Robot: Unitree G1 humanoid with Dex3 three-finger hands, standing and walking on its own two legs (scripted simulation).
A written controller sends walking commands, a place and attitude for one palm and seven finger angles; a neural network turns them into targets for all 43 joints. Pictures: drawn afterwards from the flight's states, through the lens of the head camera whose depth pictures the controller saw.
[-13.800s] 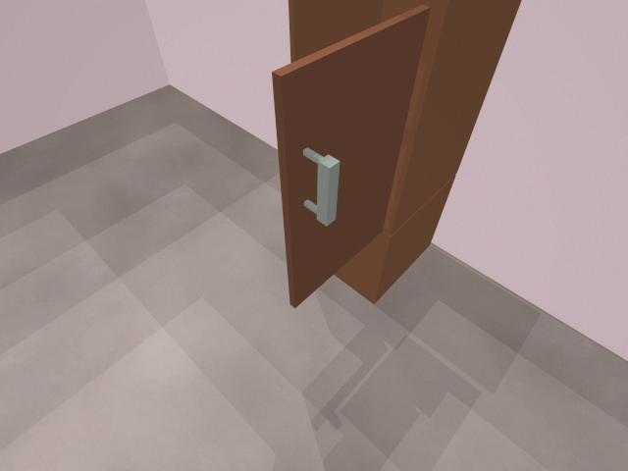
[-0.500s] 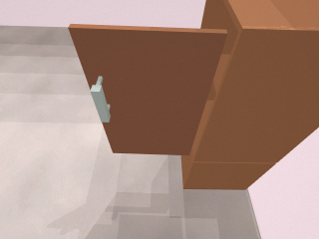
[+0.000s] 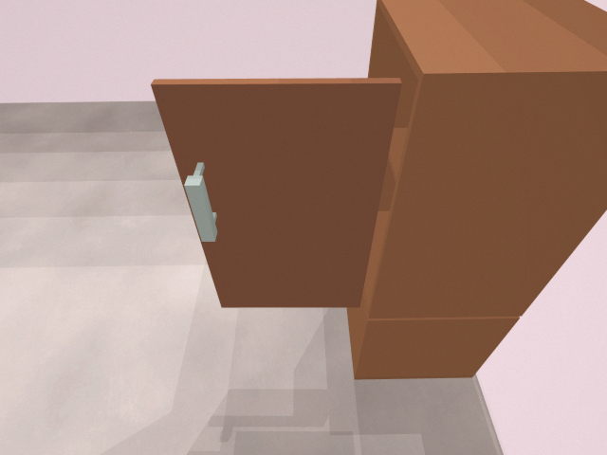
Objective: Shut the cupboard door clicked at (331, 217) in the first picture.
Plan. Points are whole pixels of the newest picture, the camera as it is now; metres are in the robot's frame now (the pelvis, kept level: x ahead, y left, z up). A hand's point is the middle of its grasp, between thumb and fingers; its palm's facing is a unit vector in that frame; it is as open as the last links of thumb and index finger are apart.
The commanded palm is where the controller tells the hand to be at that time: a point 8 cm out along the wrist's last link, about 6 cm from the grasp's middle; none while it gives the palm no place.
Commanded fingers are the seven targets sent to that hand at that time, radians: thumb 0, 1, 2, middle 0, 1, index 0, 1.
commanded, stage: come to a stop and stand still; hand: left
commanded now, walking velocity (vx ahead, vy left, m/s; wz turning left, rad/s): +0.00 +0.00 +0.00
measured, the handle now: (204, 202) +0.51 +0.21 +0.05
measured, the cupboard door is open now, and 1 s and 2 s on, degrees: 89 89 89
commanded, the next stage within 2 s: look again from close up in 0.88 s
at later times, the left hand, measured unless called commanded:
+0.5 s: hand out of the picture +0.03 +0.19 -0.17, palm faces +0.00 -0.98 -0.20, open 7.4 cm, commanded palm none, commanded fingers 0.00 0.90 0.90 -0.20 -0.30 -0.20 -0.30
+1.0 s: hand out of the picture +0.08 +0.20 -0.17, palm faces +0.01 -0.98 -0.21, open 7.4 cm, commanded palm none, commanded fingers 0.00 0.90 0.90 -0.20 -0.30 -0.20 -0.30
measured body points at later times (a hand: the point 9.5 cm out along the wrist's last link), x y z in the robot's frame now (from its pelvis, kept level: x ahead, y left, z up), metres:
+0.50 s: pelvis +0.03 +0.02 +0.00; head +0.04 +0.02 +0.45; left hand +0.03 +0.24 -0.15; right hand +0.00 -0.20 -0.16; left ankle +0.02 +0.11 -0.74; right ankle +0.02 -0.11 -0.74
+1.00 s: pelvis +0.06 +0.02 +0.00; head +0.07 +0.02 +0.45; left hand +0.08 +0.25 -0.16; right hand +0.09 -0.22 -0.15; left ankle +0.02 +0.11 -0.74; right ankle +0.02 -0.11 -0.74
